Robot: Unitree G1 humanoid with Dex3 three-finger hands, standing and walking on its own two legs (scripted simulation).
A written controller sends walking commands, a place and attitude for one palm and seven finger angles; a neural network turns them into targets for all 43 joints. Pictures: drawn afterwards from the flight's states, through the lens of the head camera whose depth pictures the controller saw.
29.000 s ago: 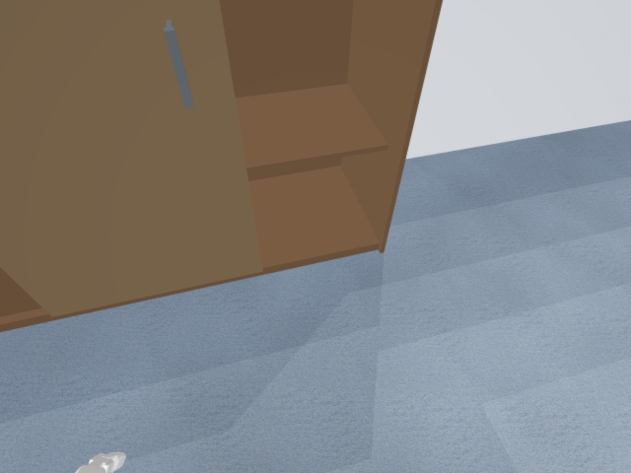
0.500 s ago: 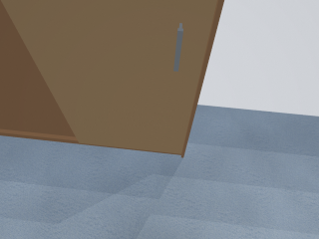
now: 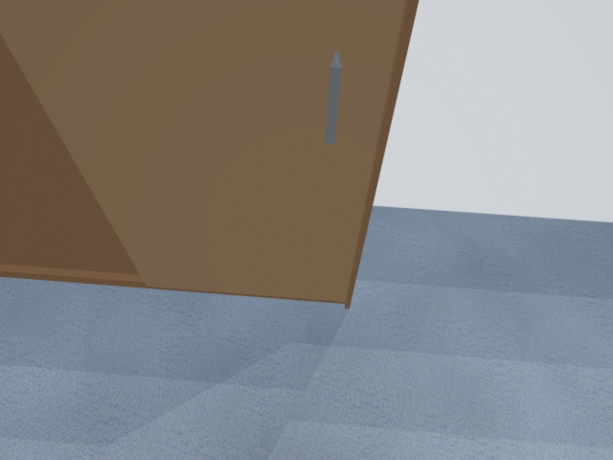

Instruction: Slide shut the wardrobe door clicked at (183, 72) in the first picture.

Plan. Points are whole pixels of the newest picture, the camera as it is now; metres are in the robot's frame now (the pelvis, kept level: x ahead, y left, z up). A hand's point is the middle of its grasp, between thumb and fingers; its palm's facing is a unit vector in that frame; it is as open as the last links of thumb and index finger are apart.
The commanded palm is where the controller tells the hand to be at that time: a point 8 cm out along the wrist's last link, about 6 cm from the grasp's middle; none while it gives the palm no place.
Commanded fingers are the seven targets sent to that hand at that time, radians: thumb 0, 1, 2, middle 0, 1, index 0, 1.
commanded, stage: let the arm hang, fingers relaxed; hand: left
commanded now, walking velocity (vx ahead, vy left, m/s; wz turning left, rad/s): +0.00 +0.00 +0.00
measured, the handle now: (333, 99) +0.72 -0.01 +0.10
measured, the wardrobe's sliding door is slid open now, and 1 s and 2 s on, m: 0.00 0.00 0.00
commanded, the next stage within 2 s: look to check the result in 0.02 s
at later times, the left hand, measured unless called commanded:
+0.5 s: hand out of the picture +0.07 +0.21 -0.16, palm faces -0.01 -0.96 -0.29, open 7.4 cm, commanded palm none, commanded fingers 0.00 0.90 0.90 -0.20 -0.30 -0.20 -0.30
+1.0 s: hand out of the picture +0.11 +0.22 -0.15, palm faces -0.03 -0.94 -0.33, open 7.4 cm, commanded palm none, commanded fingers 0.00 0.90 0.90 -0.20 -0.30 -0.20 -0.30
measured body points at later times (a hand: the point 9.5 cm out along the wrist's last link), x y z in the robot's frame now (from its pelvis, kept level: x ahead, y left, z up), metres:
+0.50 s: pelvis +0.01 -0.01 +0.00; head +0.03 -0.01 +0.45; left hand +0.07 +0.26 -0.14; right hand +0.06 -0.28 -0.15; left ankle +0.02 +0.09 -0.74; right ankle +0.02 -0.14 -0.74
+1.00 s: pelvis +0.03 -0.02 +0.01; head +0.05 -0.03 +0.45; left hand +0.11 +0.27 -0.13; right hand +0.10 -0.32 -0.13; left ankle +0.02 +0.09 -0.74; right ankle +0.02 -0.14 -0.74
